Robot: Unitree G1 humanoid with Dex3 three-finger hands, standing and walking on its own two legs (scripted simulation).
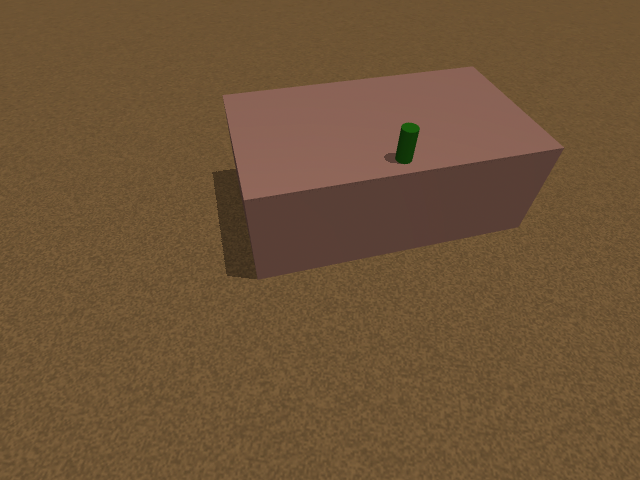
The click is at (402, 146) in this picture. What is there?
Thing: squat round
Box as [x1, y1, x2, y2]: [395, 123, 419, 163]
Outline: 413,123 404,123 401,126 395,156 396,160 401,163 408,163 411,161 419,129 419,127
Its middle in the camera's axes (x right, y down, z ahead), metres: +0.30 -0.33 +1.32
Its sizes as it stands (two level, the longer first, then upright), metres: 0.059 0.059 0.124
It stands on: a support 0.42 m high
